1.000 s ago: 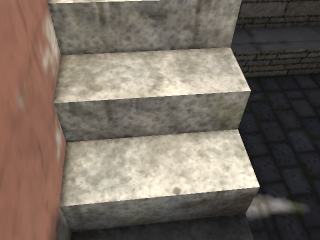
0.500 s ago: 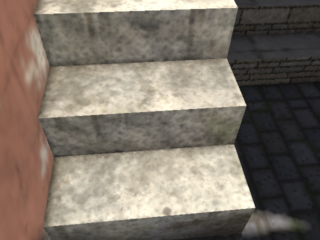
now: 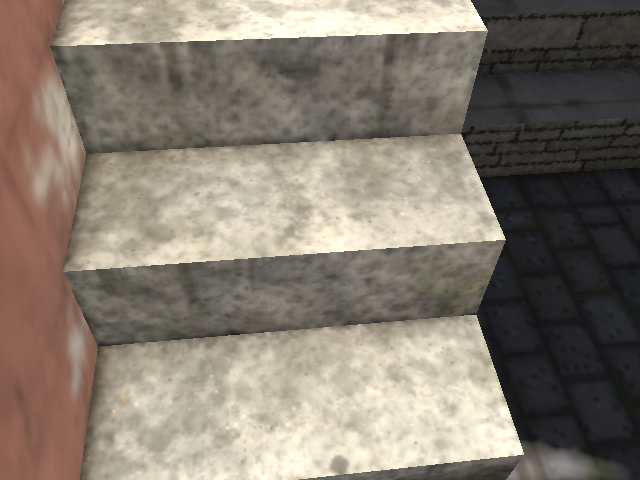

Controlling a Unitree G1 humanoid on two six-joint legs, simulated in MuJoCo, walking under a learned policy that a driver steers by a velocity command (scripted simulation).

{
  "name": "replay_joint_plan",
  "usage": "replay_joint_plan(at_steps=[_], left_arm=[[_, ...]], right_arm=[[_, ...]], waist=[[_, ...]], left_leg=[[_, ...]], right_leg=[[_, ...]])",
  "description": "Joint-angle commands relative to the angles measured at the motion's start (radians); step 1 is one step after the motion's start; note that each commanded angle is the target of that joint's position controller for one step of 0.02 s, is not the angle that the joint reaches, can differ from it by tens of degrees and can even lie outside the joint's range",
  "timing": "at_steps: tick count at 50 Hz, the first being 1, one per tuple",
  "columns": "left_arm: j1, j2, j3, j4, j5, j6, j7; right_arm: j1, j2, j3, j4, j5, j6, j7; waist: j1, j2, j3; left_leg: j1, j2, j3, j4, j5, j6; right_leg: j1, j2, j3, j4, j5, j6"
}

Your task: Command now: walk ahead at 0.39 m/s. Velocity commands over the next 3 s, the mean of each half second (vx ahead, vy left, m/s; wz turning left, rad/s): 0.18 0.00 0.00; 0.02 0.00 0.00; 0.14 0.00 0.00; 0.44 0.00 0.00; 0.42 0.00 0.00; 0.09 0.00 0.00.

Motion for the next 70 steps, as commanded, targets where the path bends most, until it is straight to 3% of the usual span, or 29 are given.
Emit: replay_joint_plan(at_steps=[1, 4, 15, 16, 30, 33, 38, 41, 50, 51, 52, 60, 65, 70], left_arm=[[0.033, 0.096, 0.016, -0.029, 0.001, -0.008, -0.010], [0.056, 0.102, 0.021, -0.012, 0.006, 0.002, -0.020], [0.043, 0.131, 0.042, 0.002, 0.007, 0.016, -0.024], [0.053, 0.136, 0.045, 0.007, 0.019, 0.017, -0.023], [0.078, 0.130, 0.056, 0.042, 0.015, 0.025, -0.009], [0.078, 0.142, 0.061, 0.045, 0.019, 0.023, -0.010], [0.092, 0.133, 0.062, 0.052, 0.017, 0.022, -0.009], [0.109, 0.143, 0.064, 0.063, 0.014, 0.031, -0.002], [0.139, 0.136, 0.059, 0.051, 0.013, 0.030, 0.005], [0.137, 0.131, 0.057, 0.051, 0.019, 0.033, 0.008], [0.131, 0.124, 0.054, 0.048, 0.010, 0.032, 0.009], [0.160, 0.128, 0.051, 0.060, 0.007, 0.029, 0.015], [0.133, 0.105, 0.035, 0.041, 0.002, 0.023, 0.022], [0.124, 0.105, 0.023, 0.027, -0.001, -0.002, 0.020]], right_arm=[[-0.013, -0.123, -0.026, -0.061, 0.002, -0.013, 0.010], [-0.029, -0.123, -0.022, -0.061, -0.001, -0.002, 0.018], [-0.083, -0.146, -0.027, -0.071, -0.013, 0.016, 0.025], [-0.081, -0.139, -0.026, -0.068, -0.011, 0.012, 0.023], [-0.040, -0.149, -0.036, -0.031, -0.007, 0.015, 0.012], [-0.018, -0.141, -0.037, -0.014, -0.013, 0.006, -0.004], [0.004, -0.143, -0.040, -0.001, -0.010, 0.004, -0.006], [0.025, -0.140, -0.041, -0.004, -0.018, 0.009, -0.007], [0.056, -0.134, -0.047, 0.001, -0.014, 0.014, 0.000], [0.058, -0.132, -0.046, 0.000, -0.016, 0.013, -0.001], [0.058, -0.140, -0.048, 0.000, -0.019, 0.016, 0.002], [0.078, -0.130, -0.049, -0.008, -0.015, 0.019, 0.003], [0.042, -0.120, -0.038, -0.032, -0.023, 0.023, -0.017], [0.035, -0.121, -0.030, -0.056, -0.017, 0.008, -0.027]], waist=[[0.007, 0.099, -0.134], [0.015, 0.101, -0.144], [0.014, 0.039, -0.074], [0.015, 0.045, -0.063], [0.011, 0.043, -0.030], [0.008, 0.041, -0.010], [0.009, 0.037, -0.001], [-0.007, 0.050, 0.010], [-0.002, 0.040, 0.010], [-0.003, 0.035, 0.006], [-0.003, 0.033, 0.002], [-0.004, 0.050, 0.015], [-0.001, 0.068, 0.051], [-0.002, 0.061, 0.025]], left_leg=[[0.125, 0.086, -0.062, -0.019, 0.788, 0.032], [0.153, 0.098, -0.059, -0.005, 0.831, 0.035], [0.081, 0.088, -0.050, -0.051, 0.481, 0.005], [0.066, 0.088, -0.046, -0.050, 0.456, 0.002], [0.002, 0.092, -0.052, -0.084, 0.268, -0.024], [0.005, 0.083, -0.055, -0.097, 0.181, -0.040], [-0.012, 0.082, -0.058, -0.102, 0.168, -0.038], [-0.014, 0.075, -0.057, -0.102, 0.177, -0.037], [-0.026, 0.069, -0.074, -0.114, 0.144, -0.032], [-0.029, 0.068, -0.073, -0.111, 0.134, -0.031], [-0.024, 0.068, -0.079, -0.113, 0.138, -0.031], [-0.034, 0.059, -0.083, -0.101, 0.140, -0.017], [-0.079, 0.049, -0.108, -0.147, -0.126, -0.004], [-0.059, 0.039, -0.103, -0.130, -0.071, 0.013]], right_leg=[[0.043, -0.019, 0.008, 0.025, 0.482, -0.019], [0.032, -0.020, 0.004, 0.012, 0.445, -0.022], [0.022, -0.035, 0.016, -0.067, 0.448, -0.026], [0.029, -0.038, 0.024, -0.077, 0.459, -0.020], [0.021, -0.033, 0.028, -0.092, 0.316, -0.025], [-0.014, -0.041, 0.033, -0.110, 0.296, -0.026], [-0.020, -0.037, 0.031, -0.111, 0.268, -0.024], [-0.025, -0.034, 0.036, -0.114, 0.296, -0.031], [-0.024, -0.040, 0.040, -0.108, 0.245, -0.015], [-0.022, -0.040, 0.042, -0.106, 0.237, -0.014], [-0.034, -0.038, 0.037, -0.101, 0.217, -0.017], [-0.061, -0.039, 0.038, -0.095, 0.190, -0.010], [-0.102, -0.014, 0.025, -0.103, 0.032, -0.012], [-0.093, -0.013, 0.025, -0.089, 0.107, -0.021]])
